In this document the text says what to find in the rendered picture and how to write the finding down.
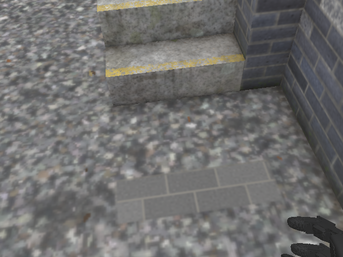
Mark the right robot hand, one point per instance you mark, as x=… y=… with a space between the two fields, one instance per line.
x=322 y=229

